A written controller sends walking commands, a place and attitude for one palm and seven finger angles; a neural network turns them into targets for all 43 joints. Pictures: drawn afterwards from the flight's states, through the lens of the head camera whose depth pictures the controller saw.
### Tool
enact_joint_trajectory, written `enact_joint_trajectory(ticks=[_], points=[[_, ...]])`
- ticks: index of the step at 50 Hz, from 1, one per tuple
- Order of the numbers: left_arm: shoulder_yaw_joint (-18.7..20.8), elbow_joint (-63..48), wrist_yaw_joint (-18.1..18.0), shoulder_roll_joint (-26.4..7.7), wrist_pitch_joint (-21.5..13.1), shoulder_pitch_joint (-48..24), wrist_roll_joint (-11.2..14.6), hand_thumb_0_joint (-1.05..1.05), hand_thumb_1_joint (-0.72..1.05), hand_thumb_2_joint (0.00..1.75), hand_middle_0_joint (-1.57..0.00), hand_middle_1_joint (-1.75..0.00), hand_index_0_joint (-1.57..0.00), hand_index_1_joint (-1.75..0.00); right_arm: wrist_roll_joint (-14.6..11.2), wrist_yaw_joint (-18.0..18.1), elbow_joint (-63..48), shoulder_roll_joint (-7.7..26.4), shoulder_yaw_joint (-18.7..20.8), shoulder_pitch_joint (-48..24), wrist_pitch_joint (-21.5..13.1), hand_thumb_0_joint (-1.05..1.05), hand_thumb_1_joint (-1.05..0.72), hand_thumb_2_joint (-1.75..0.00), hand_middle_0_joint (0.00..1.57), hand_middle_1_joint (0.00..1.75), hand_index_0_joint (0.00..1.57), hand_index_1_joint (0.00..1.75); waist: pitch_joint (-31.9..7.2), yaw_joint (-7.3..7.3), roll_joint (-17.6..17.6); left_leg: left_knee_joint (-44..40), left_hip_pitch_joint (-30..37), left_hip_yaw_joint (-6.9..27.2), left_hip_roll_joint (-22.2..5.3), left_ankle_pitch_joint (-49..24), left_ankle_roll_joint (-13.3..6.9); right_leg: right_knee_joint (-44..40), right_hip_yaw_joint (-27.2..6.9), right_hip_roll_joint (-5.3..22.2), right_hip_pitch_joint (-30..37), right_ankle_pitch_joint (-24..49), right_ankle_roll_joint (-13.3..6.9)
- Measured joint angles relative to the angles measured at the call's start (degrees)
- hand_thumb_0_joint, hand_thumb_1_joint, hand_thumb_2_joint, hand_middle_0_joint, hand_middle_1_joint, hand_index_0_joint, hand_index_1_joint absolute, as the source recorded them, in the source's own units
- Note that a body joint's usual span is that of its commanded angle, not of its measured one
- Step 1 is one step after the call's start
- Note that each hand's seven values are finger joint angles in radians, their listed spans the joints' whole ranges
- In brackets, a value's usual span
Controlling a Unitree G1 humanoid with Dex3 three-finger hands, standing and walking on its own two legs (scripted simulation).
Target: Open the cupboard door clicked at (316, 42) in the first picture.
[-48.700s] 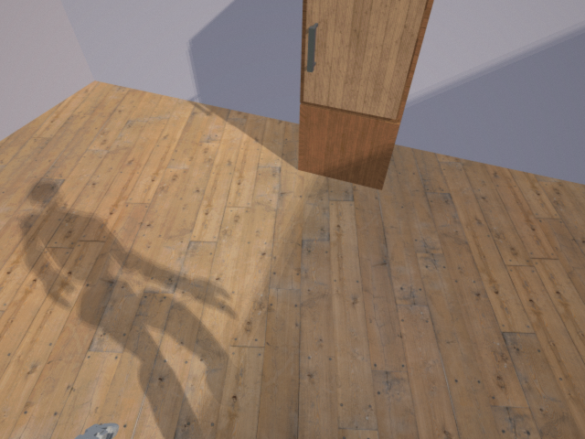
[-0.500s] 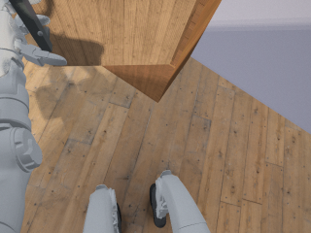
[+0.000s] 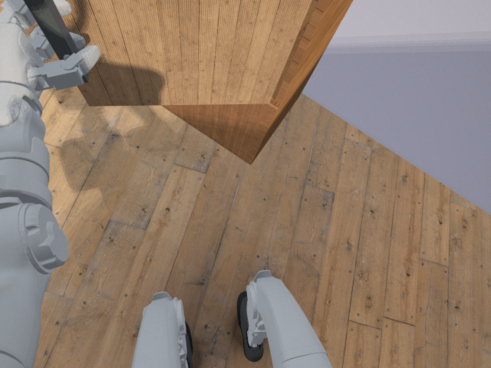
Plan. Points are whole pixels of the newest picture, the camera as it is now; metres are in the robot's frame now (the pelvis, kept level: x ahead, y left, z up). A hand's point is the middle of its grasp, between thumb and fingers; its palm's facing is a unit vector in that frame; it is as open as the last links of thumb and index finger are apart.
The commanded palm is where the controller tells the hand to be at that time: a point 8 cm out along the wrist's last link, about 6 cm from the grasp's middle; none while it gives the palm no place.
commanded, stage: close the thumb around the handle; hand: left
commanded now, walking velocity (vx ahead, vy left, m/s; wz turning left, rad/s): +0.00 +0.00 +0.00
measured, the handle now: (61, 26) +0.62 +0.20 +0.04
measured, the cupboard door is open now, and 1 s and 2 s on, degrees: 40 62 82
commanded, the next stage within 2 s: pull the door open along its arc in 0.24 s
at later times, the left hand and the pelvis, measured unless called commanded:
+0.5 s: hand (74, 57) +0.56 +0.18 +0.05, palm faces +0.00 -1.00 -0.02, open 5.9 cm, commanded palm +0.53 +0.21 +0.04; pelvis +0.00 +0.00 +0.00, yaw +0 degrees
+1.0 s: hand (116, 144) +0.43 +0.13 +0.05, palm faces +0.22 -0.97 +0.06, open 6.1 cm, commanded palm +0.35 +0.18 +0.04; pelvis +0.03 +0.00 +0.04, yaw +1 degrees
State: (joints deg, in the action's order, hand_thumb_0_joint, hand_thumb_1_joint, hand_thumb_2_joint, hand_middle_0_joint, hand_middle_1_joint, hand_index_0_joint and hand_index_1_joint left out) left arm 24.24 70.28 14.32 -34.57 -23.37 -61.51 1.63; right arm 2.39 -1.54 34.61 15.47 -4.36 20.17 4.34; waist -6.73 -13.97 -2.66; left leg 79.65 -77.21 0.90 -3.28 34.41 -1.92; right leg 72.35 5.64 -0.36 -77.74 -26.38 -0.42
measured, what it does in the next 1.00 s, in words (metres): stands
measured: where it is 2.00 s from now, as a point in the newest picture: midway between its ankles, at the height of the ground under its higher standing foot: (218, 352)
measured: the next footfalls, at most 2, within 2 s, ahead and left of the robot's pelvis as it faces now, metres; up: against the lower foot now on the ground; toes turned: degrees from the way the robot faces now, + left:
none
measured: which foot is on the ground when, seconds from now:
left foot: down 0.00-1.00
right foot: down 0.00-1.00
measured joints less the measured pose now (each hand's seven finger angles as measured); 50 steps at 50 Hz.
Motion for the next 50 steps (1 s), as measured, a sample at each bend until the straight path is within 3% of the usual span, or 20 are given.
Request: enact_joint_trajectory(ticks=[6,9,18,25,34,40,42,45,50], points=[[-0.9,-0.6,-0.3,0.4,-0.3,-0.3,0.0,0.01,0.63,0.79,-0.37,-1.32,-0.38,-1.32,0.2,-0.1,0.4,0.0,0.3,0.1,-0.2,0.0,-0.91,-0.9,0.21,0.3,0.21,0.3,-0.1,0.04,-0.1,0.1,-0.5,0.1,0.2,-0.1,0.0,0.1,0.1,0.2,-0.3,0.0,0.1],[-1.3,-0.4,-0.2,1.0,-0.5,-0.5,-0.1,0.01,0.68,0.82,-0.35,-1.32,-0.39,-1.33,0.3,-0.1,0.6,-0.1,0.2,0.2,-0.1,0.0,-0.91,-0.9,0.21,0.3,0.21,0.3,-0.1,0.14,-0.1,0.1,-0.3,0.1,0.3,0.0,0.0,0.0,0.1,0.2,-0.2,-0.1,0.1],[0.3,0.5,-0.7,0.3,-0.3,-1.1,-1.0,0.01,0.69,0.84,-0.36,-1.33,-0.37,-1.35,0.3,0.0,-0.3,-0.2,-0.2,0.2,0.0,0.0,-0.91,-0.9,0.21,0.3,0.21,0.3,-0.1,-0.53,-0.2,0.5,-0.6,0.1,0.0,0.1,0.0,0.4,0.0,0.0,-0.6,0.0,0.0],[-0.2,-2.0,-1.3,1.2,0.3,0.7,0.2,0.01,0.71,0.83,-0.35,-1.34,-0.35,-1.35,0.0,-0.3,-0.4,-0.4,0.1,0.3,0.3,0.0,-0.91,-0.9,0.21,0.3,0.21,0.3,-0.1,0.0,-0.2,0.1,-0.2,-0.4,-0.1,0.0,0.0,0.2,-0.5,-0.1,-0.5,0.1,0.1],[-1.0,-11.1,-1.2,6.7,-0.3,11.4,3.9,0.01,0.72,0.76,-0.33,-1.33,-0.34,-1.35,-1.3,-0.9,-1.2,-0.7,1.3,0.6,1.0,0.0,-0.91,-0.9,0.21,0.3,0.21,0.3,-0.8,2.21,0.0,-3.4,4.7,-2.0,0.0,-0.1,-0.1,-2.1,-2.0,-0.3,3.4,0.0,0.3],[-4.9,-21.5,-2.3,13.1,-0.9,23.2,6.4,0.0,0.71,0.74,-0.31,-1.31,-0.33,-1.34,-2.3,-1.4,-2.3,-1.0,2.7,-0.2,0.8,0.0,-0.91,-0.9,0.21,0.3,0.21,0.3,-1.9,4.51,0.4,-6.8,9.5,-2.7,0.4,-0.3,-0.1,-4.5,-2.8,-0.1,7.7,-0.3,0.4],[-7.0,-25.5,-4.9,16.3,-1.2,27.4,7.1,0.0,0.71,0.74,-0.3,-1.31,-0.33,-1.33,-2.3,-1.6,-2.7,-1.0,3.3,-0.7,0.4,0.0,-0.91,-0.9,0.21,0.3,0.21,0.3,-2.4,5.54,0.5,-7.7,11.0,-2.8,0.6,-0.3,0.0,-5.1,-2.9,0.1,9.0,-0.4,0.5],[-10.6,-31.6,-11.9,22.0,-2.3,33.7,6.7,0.01,0.71,0.75,-0.3,-1.32,-0.33,-1.31,-1.8,-2.0,-3.2,-1.1,4.2,-2.2,-0.4,0.0,-0.91,-0.9,0.2,0.3,0.21,0.3,-3.1,7.1,0.9,-8.8,13.0,-3.1,0.8,-0.2,0.1,-5.6,-3.1,0.3,10.8,-0.8,0.5],[-17.1,-39.9,-25.3,31.0,-4.1,43.0,2.7,0.01,0.7,0.76,-0.29,-1.32,-0.34,-1.29,-0.3,-3.0,-4.2,-1.8,5.2,-5.6,-0.9,0.0,-0.91,-0.9,0.2,0.3,0.2,0.29,-3.5,9.48,1.4,-9.5,15.7,-3.3,1.3,0.1,0.3,-5.5,-3.4,0.7,13.1,-1.6,0.3]])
